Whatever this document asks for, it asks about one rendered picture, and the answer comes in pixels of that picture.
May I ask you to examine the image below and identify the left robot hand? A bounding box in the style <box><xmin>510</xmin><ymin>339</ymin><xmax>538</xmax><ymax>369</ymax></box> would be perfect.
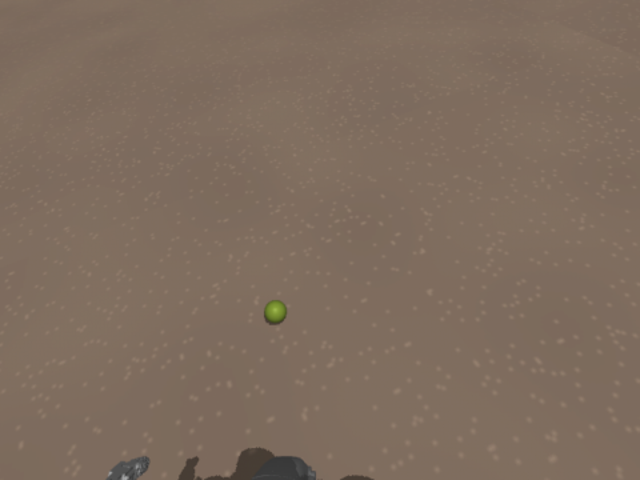
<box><xmin>106</xmin><ymin>457</ymin><xmax>150</xmax><ymax>480</ymax></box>

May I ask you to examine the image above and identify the ball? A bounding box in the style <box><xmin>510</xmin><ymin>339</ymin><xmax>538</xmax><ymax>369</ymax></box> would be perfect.
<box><xmin>264</xmin><ymin>300</ymin><xmax>287</xmax><ymax>323</ymax></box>

